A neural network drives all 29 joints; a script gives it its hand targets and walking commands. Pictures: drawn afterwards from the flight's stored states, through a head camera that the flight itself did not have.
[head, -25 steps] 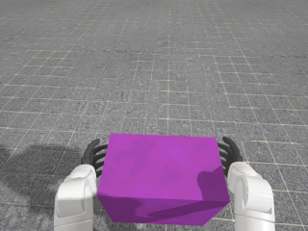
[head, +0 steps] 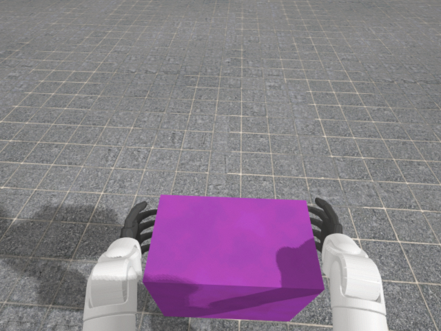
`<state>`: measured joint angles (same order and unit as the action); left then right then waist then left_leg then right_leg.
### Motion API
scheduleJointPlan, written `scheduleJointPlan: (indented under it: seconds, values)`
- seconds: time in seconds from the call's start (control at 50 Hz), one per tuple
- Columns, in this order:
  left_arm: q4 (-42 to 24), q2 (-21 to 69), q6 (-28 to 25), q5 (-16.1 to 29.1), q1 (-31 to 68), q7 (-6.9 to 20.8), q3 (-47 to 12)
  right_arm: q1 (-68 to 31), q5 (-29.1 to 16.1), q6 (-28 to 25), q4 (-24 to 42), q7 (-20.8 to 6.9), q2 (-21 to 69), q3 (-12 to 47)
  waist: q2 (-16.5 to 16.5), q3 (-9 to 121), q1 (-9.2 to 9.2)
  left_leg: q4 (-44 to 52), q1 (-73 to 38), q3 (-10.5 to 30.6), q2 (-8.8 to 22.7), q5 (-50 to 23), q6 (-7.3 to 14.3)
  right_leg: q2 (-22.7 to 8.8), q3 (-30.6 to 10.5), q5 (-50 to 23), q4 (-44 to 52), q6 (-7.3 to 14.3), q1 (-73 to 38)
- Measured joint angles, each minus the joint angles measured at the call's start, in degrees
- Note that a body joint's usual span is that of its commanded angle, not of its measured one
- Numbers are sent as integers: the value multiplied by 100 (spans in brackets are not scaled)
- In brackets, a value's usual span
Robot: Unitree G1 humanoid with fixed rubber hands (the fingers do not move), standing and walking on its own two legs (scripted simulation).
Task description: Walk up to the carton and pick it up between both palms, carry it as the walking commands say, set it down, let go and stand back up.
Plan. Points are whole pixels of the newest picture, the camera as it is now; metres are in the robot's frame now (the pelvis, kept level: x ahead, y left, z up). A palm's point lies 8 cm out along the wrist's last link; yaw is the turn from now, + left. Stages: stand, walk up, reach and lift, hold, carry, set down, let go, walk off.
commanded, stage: carry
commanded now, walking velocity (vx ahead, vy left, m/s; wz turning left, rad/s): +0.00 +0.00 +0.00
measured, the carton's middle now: (229, 262) +0.25 +0.00 -0.03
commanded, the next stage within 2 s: none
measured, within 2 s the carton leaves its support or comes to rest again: neither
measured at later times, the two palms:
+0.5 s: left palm (133, 233) +0.28 +0.18 +0.03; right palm (321, 234) +0.28 -0.17 +0.03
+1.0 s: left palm (134, 235) +0.28 +0.18 +0.02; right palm (321, 235) +0.28 -0.17 +0.02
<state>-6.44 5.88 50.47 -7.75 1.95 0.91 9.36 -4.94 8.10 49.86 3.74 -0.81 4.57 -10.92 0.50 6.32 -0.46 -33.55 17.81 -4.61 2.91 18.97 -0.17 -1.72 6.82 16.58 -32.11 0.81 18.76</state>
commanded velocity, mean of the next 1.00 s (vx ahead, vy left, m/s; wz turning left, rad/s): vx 0.00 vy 0.00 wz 0.00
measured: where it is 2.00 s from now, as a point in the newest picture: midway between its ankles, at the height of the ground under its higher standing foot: outside the picture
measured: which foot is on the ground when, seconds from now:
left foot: down 0.00-1.00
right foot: down 0.00-1.00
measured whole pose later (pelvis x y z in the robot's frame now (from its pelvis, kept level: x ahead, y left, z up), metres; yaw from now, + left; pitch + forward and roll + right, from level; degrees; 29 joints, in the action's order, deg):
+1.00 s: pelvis +0.02 +0.01 +0.00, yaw +0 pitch +3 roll +0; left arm 3.4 6.2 38.9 -10.4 2.0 1.5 10.1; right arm -4.7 10.7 38.2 -6.1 -1.1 3.9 -10.4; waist 0.7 6.4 0.4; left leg -34.2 15.3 -5.9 2.0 21.6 0.6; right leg -3.2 6.3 19.7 -34.2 -0.5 17.1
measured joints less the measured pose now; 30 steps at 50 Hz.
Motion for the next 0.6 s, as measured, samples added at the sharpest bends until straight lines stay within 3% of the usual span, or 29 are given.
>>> scheduleJointPlan:
  seconds: [0.12, 0.2, 0.32, 0.44, 0.6]
  values:
    - [300, -31, -279, -31, -9, 16, -1, 28, 72, -290, -283, -14, 18, -12, 0, 6, -1, -68, -53, -20, -22, 131, 27, -33, -17, 130, -83, -47, -43]
    - [-45, -85, -214, 106, -82, -30, -70, 136, -61, -262, 57, 35, 2, 68, -3, -43, 3, -136, -59, -45, -40, 214, 44, -63, -38, 221, -187, -74, -25]
    - [530, -34, -512, -74, 18, 56, 26, 42, 133, -502, -454, -10, 12, 1, 44, 27, 27, -149, -157, -79, -60, 292, 65, -90, -64, 301, -225, -110, -102]
    - [366, -21, -554, -24, -48, 26, -12, 126, 41, -563, -306, 15, -58, 89, 23, -49, 45, -177, -183, -87, -58, 338, 73, -96, -64, 336, -242, -125, -131]
    - [775, -8, -903, -159, -33, 70, 41, 74, 170, -906, -744, -21, -36, 45, -3, -18, 75, -149, -219, -105, -74, 348, 85, -118, -69, 353, -234, -145, -157]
